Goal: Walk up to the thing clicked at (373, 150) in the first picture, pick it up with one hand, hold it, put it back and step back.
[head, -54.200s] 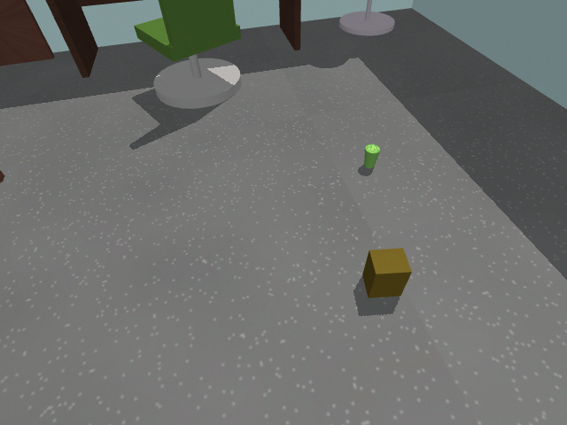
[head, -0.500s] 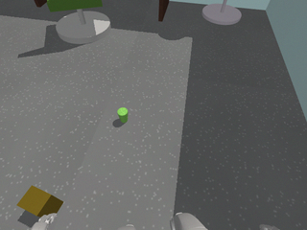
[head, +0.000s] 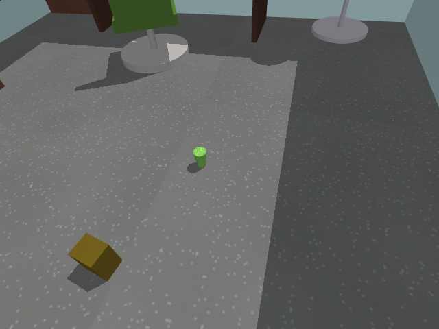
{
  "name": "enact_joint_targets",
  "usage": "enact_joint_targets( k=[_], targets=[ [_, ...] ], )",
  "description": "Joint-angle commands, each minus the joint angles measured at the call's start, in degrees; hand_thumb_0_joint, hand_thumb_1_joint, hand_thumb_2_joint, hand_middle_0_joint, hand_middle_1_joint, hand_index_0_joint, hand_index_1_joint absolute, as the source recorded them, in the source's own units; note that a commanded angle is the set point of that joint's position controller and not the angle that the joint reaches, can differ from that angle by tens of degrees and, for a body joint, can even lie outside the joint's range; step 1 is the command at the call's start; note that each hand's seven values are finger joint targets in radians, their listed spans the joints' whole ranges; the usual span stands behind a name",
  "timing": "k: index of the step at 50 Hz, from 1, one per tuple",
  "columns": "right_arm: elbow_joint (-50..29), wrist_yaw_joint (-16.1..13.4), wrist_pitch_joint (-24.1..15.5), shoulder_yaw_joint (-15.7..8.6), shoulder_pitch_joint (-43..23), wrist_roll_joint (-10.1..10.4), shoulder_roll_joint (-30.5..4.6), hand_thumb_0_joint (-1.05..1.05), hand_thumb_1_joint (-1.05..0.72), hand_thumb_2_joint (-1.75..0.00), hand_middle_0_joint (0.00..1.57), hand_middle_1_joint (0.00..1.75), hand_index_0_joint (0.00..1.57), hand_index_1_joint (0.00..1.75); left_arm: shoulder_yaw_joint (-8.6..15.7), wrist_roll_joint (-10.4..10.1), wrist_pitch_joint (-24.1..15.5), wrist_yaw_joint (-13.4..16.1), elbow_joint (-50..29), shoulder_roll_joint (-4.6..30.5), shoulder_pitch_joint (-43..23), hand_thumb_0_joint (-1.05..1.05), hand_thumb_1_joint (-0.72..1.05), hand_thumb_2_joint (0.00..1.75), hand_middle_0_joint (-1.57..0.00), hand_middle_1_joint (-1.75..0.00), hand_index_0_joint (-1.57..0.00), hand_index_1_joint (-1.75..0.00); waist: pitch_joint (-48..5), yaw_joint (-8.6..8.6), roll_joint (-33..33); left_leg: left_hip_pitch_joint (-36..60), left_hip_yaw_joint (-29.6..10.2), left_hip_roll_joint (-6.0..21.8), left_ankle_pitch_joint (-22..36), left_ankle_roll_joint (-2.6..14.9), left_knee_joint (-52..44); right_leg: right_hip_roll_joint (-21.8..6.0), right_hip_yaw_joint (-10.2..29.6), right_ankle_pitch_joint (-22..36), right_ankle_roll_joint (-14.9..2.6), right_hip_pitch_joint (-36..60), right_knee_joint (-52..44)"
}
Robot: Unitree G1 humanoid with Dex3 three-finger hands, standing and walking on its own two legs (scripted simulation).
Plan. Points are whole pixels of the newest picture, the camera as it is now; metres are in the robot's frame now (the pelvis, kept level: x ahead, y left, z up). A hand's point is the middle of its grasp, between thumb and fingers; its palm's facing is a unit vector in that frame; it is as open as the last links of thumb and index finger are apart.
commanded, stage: step back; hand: left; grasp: from above
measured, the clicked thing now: (200, 158) +1.11 +0.21 -0.70
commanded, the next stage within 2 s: stand in 0.88 s
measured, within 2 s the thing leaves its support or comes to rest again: neither
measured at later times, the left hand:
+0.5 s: hand out of the picture +0.06 +0.27 -0.14, palm faces +0.00 -0.93 -0.36, open 7.3 cm
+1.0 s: hand (104, 325) +0.16 +0.27 -0.12, palm faces -0.05 -0.93 -0.36, open 7.3 cm
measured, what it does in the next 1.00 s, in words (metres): stands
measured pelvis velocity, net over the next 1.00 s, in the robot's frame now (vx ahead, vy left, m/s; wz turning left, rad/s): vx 0.04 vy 0.02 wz -0.04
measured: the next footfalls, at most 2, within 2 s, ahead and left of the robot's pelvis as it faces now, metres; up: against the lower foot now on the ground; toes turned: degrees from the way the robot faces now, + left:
none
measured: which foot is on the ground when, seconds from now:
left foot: down 0.00-1.00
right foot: down 0.00-1.00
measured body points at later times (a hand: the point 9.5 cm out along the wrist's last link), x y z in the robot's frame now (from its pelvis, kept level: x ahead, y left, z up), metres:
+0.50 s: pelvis +0.01 +0.01 +0.01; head +0.02 +0.00 +0.46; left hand +0.06 +0.32 -0.12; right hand +0.08 -0.31 -0.12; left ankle +0.03 +0.14 -0.72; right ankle +0.02 -0.12 -0.72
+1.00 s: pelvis +0.04 +0.02 +0.02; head +0.05 +0.02 +0.47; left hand +0.16 +0.31 -0.10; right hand +0.14 -0.28 -0.11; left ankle +0.03 +0.14 -0.72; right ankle +0.02 -0.12 -0.72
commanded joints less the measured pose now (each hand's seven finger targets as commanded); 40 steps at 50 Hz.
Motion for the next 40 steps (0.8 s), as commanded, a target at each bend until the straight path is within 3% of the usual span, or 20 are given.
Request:
enact_joint_targets(
  k=[1, 2, 4, 8, 10, 11, 12, 13, 16, 19, 22, 23, 24, 25, 26, 27, 30, 33, 35, 40],
  targets=[
    [-3.29, -1.20, -3.78, -4.07, 0.24, -1.21, -16.39, 0.00, -0.90, -0.90, 0.20, 0.30, 0.20, 0.30, 1.40, -1.98, -0.92, 0.12, -3.79, 7.88, -2.59, 0.00, 0.90, 0.90, -0.20, -0.30, -0.20, -0.30, -3.13, -2.51, 11.48, 6.52, -30.53, 18.40, -25.28, 9.72, -24.82, 3.68, 1.72, -14.68, 0.42, -16.72, 4.63],
    [-4.12, -0.99, -3.95, -4.46, -2.86, -0.52, -18.68, 0.00, -0.90, -0.90, 0.20, 0.30, 0.20, 0.30, 3.24, -1.23, -1.09, 0.32, -3.07, 13.40, -6.73, 0.00, 0.90, 0.90, -0.20, -0.30, -0.20, -0.30, 2.39, -3.51, 6.83, -7.62, -33.25, 22.43, -30.11, 14.80, -27.13, 0.87, 7.08, -14.40, 0.57, -10.65, 10.33],
    [-4.64, -1.20, -5.15, -2.24, -7.49, -0.90, -12.66, 0.00, -0.90, -0.90, 0.20, 0.30, 0.20, 0.30, 2.66, -2.26, -1.54, -0.76, -1.21, 11.02, -3.23, 0.00, 0.90, 0.90, -0.20, -0.30, -0.20, -0.30, 1.45, 0.31, 2.82, -4.05, -19.55, 14.83, -14.35, 10.46, -22.24, 0.93, 8.15, -6.85, -0.09, -6.98, 9.30],
    [-4.17, -0.55, -4.18, -2.61, -7.63, -1.04, -12.41, 0.00, -0.90, -0.90, 0.20, 0.30, 0.20, 0.30, 2.58, -1.89, -2.66, -1.26, 1.78, 9.55, 0.03, 0.00, 0.90, 0.90, -0.20, -0.30, -0.20, -0.30, -2.02, 0.09, 8.06, -8.44, -9.04, 10.83, -11.73, 7.52, -17.40, 4.21, 1.49, -3.38, 0.19, 8.15, -7.72],
    [-3.94, -0.75, -3.07, -1.77, -5.92, -0.47, -9.45, 0.00, -0.90, -0.90, 0.20, 0.30, 0.20, 0.30, 3.25, -1.07, -3.21, -0.39, 3.60, 10.26, 3.08, 0.00, 0.90, 0.90, -0.20, -0.30, -0.20, -0.30, -2.50, 1.89, 3.02, -14.83, -5.28, 7.81, -10.26, 4.85, -7.20, 4.78, 4.18, -1.77, -0.49, 18.97, -15.51],
    [-5.03, -0.75, -3.05, -1.00, -6.14, -0.03, -6.60, 0.00, -0.90, -0.90, 0.20, 0.30, 0.20, 0.30, 4.01, -0.41, -3.77, 0.20, 3.20, 14.02, 3.82, 0.00, 0.90, 0.90, -0.20, -0.30, -0.20, -0.30, -1.98, 2.53, -7.05, -22.17, -1.81, 2.14, -9.72, 2.08, 3.40, -4.92, 22.94, -14.24, -4.31, 18.52, -22.83],
    [-4.55, -1.32, -2.75, -1.38, -6.34, -0.30, -7.65, 0.00, -0.90, -0.90, 0.20, 0.30, 0.20, 0.30, 4.64, -0.52, -4.00, 0.16, 3.05, 18.15, 2.70, 0.00, 0.90, 0.90, -0.20, -0.30, -0.20, -0.30, -0.24, 2.65, -10.93, -18.73, -1.49, 0.11, -9.49, 1.18, 12.94, -15.39, 36.27, -31.66, -9.31, 8.16, -30.13],
    [-3.80, -1.31, -2.84, -2.31, -5.18, -0.32, -10.54, 0.00, -0.90, -0.90, 0.20, 0.30, 0.20, 0.30, 4.69, -0.53, -4.19, 0.21, 1.25, 18.53, -0.85, 0.00, 0.90, 0.90, -0.20, -0.30, -0.20, -0.30, 2.49, 1.27, -7.12, -16.22, -5.00, 1.90, -6.95, 0.86, 16.33, -17.74, 38.39, -33.66, -12.40, 2.56, -30.53],
    [-1.71, -0.82, -3.70, -1.92, -2.13, 0.18, -9.27, 0.00, -0.90, -0.90, 0.20, 0.30, 0.20, 0.30, 3.70, -0.99, -4.74, 0.51, 1.38, 14.44, -2.34, 0.00, 0.90, 0.90, -0.20, -0.30, -0.20, -0.30, -0.37, -0.38, -5.34, -12.94, -3.71, 4.01, -2.22, 1.24, 12.35, -12.02, 25.51, -17.31, -9.41, 4.61, -25.92],
    [-0.73, -0.43, -3.90, -1.89, -0.83, -0.14, -8.05, 0.00, -0.90, -0.90, 0.20, 0.30, 0.20, 0.30, 3.13, -1.08, -4.36, 0.05, 1.44, 14.11, -3.38, 0.00, 0.90, 0.90, -0.20, -0.30, -0.20, -0.30, -3.45, -0.64, -9.03, -5.06, 1.55, 2.68, -1.45, 0.69, 3.34, -9.12, 18.08, -7.05, -7.96, 2.50, -22.04],
    [0.37, -0.79, -4.18, -2.26, -1.03, -0.55, -7.17, 0.00, -0.90, -0.90, 0.20, 0.30, 0.20, 0.30, 1.62, -1.63, -3.56, -0.02, 1.19, 12.20, -5.32, 0.00, 0.90, 0.90, -0.20, -0.30, -0.20, -0.30, -4.44, -2.14, -7.47, 4.38, 3.66, 1.05, 7.97, 1.11, -9.14, -5.97, 12.60, 1.21, -5.28, -1.03, -15.74],
    [0.21, -1.15, -4.41, -2.47, -1.46, -0.88, -8.42, 0.00, -0.90, -0.90, 0.20, 0.30, 0.20, 0.30, 0.74, -1.83, -3.48, -0.08, 0.98, 10.33, -4.32, 0.00, 0.90, 0.90, -0.20, -0.30, -0.20, -0.30, -5.72, -2.31, -5.07, 7.98, -0.31, 3.65, 10.90, 1.86, -11.36, -4.75, 11.05, 6.01, -3.67, -3.22, -12.68],
    [-0.41, -1.49, -4.98, -2.62, -2.35, -1.10, -10.80, 0.00, -0.90, -0.90, 0.20, 0.30, 0.20, 0.30, -0.19, -2.53, -3.37, -0.18, 0.97, 7.68, -4.01, 0.00, 0.90, 0.90, -0.20, -0.30, -0.20, -0.30, -7.23, -2.15, 1.62, 7.35, -12.22, 11.85, 7.86, 4.37, -16.46, -1.09, 8.76, 6.59, -1.09, -4.15, -7.45],
    [-0.95, -1.39, -5.15, -2.36, -6.72, -0.48, -12.60, 0.00, -0.90, -0.90, 0.20, 0.30, 0.20, 0.30, -0.08, -3.31, -2.99, -0.11, 2.47, 7.98, -3.16, 0.00, 0.90, 0.90, -0.20, -0.30, -0.20, -0.30, -6.17, -0.03, 4.60, 1.66, -16.73, 16.56, 0.59, 7.89, -18.96, 3.22, 4.54, -3.07, 0.13, -0.98, -5.15],
    [-1.19, -1.09, -4.98, -2.40, -8.56, -0.29, -13.27, 0.00, -0.90, -0.90, 0.20, 0.30, 0.20, 0.30, 0.42, -2.88, -2.97, 0.10, 3.44, 9.83, -2.85, 0.00, 0.90, 0.90, -0.20, -0.30, -0.20, -0.30, -5.09, 0.12, 4.41, -3.16, -15.08, 17.06, -0.75, 9.39, -17.92, 2.26, 4.36, -6.12, -0.02, 4.46, -4.91],
    [-0.80, -0.99, -4.84, -1.97, -9.66, -0.42, -12.22, 0.00, -0.90, -0.90, 0.20, 0.30, 0.20, 0.30, 0.19, -2.60, -3.24, 0.10, 3.97, 9.47, -2.96, 0.00, 0.90, 0.90, -0.20, -0.30, -0.20, -0.30, -4.29, 0.54, 3.49, -3.42, -11.81, 15.15, 2.76, 8.07, -16.77, 2.29, 4.80, -3.30, -0.36, 5.85, -8.69],
    [-0.02, -1.11, -4.74, -0.85, -10.10, 0.29, -9.69, 0.00, -0.90, -0.90, 0.20, 0.30, 0.20, 0.30, 0.38, -2.84, -4.21, 0.41, 5.91, 11.04, -1.79, 0.00, 0.90, 0.90, -0.20, -0.30, -0.20, -0.30, -7.29, 0.56, 4.30, -1.33, -3.29, 9.27, 18.64, 3.45, -11.27, -0.70, 8.37, 15.15, -1.19, 11.98, -13.01],
    [1.35, -1.50, -4.65, -0.83, -8.82, 0.83, -9.15, 0.00, -0.90, -0.90, 0.20, 0.30, 0.20, 0.30, 0.45, -3.11, -4.40, 0.94, 6.18, 11.77, -3.64, 0.00, 0.90, 0.90, -0.20, -0.30, -0.20, -0.30, -10.00, -0.58, 2.07, 4.13, -0.38, 7.70, 32.16, 2.35, -7.50, -2.59, 9.62, 27.89, -1.80, 12.74, -11.97],
    [1.88, -1.62, -4.43, -1.03, -9.05, 0.99, -9.04, 0.00, -0.90, -0.90, 0.20, 0.30, 0.20, 0.30, 0.24, -3.05, -4.11, 1.22, 6.44, 11.26, -4.95, 0.00, 0.90, 0.90, -0.20, -0.30, -0.20, -0.30, -10.75, -0.80, 0.83, 5.46, -0.23, 8.29, 34.89, 2.80, -7.51, -2.12, 8.59, 28.61, -1.69, 12.69, -11.49],
    [2.43, -1.72, -4.05, -1.15, -11.11, 0.93, -8.82, 0.00, -0.90, -0.90, 0.20, 0.30, 0.20, 0.30, -0.29, -2.70, -3.53, 1.24, 6.74, 10.34, -7.12, 0.00, 0.90, 0.90, -0.20, -0.30, -0.20, -0.30, -10.22, -0.86, -0.09, 5.03, -0.53, 8.95, 30.15, 3.31, -10.21, -1.60, 8.11, 24.02, -1.14, 12.67, -11.93]
  ],
)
